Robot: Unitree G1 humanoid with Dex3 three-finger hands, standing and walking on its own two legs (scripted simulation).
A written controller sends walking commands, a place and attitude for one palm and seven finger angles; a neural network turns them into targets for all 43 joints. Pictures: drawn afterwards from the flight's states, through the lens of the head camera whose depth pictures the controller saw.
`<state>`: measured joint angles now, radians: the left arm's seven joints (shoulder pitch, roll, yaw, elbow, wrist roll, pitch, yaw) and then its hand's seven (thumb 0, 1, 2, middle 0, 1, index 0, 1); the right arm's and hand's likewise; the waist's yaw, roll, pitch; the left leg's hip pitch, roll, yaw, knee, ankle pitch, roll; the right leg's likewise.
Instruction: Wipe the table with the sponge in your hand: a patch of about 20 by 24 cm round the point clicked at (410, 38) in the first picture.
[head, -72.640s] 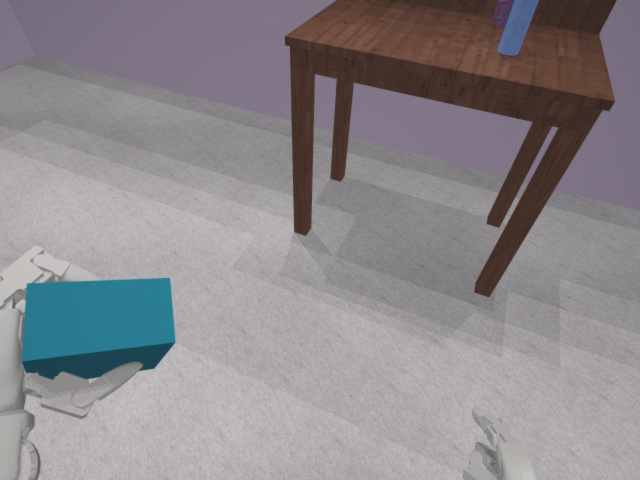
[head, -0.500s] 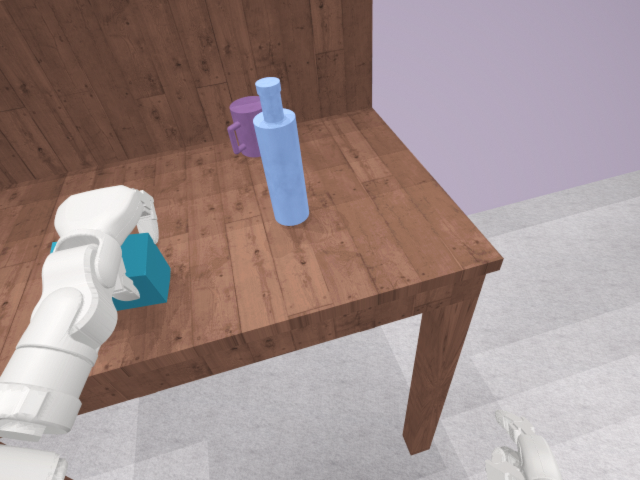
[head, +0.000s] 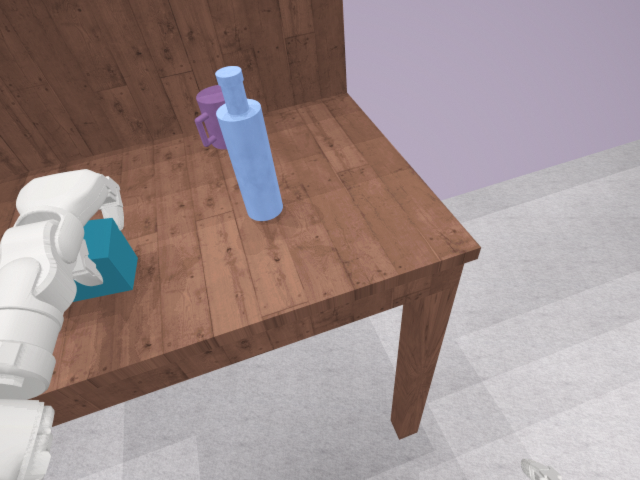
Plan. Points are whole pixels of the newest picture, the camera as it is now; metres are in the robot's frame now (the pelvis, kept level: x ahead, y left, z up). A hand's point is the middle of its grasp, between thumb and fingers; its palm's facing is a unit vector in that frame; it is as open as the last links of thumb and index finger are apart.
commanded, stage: wipe forward along the middle lane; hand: left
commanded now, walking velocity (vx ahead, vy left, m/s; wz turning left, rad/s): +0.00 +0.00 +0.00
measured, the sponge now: (85, 269) +0.34 +0.36 +0.09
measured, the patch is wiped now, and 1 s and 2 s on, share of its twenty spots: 0.95 0.95 0.95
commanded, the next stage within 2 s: slide back across to the first lane in 0.64 s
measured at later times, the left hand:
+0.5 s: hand (77, 207) +0.40 +0.37 +0.16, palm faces -0.16 +0.02 -0.99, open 9.9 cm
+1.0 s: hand (69, 191) +0.43 +0.40 +0.16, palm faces -0.10 +0.00 -1.00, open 9.8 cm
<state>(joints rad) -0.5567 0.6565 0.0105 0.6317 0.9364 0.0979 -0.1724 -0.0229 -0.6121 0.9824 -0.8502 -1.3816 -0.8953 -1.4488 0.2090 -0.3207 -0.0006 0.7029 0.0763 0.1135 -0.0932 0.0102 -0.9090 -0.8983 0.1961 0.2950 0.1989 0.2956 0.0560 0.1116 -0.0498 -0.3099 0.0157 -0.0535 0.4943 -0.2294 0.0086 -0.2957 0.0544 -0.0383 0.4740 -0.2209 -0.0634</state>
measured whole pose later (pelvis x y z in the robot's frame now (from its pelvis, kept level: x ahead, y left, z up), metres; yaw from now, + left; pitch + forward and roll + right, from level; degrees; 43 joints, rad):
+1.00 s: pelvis +0.02 +0.05 +0.00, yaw -2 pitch +7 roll -1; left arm -0.77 0.74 0.07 0.93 1.01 -0.02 -0.10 -0.02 -0.61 0.98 -0.84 -1.37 -0.89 -1.47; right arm 0.27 -0.29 0.00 0.69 0.09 0.16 -0.08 0.01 -0.91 -0.90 0.20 0.30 0.20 0.30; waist 0.01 0.08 -0.08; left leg -0.36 -0.02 -0.01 0.47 -0.24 0.04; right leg -0.33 0.02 0.01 0.41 -0.20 -0.01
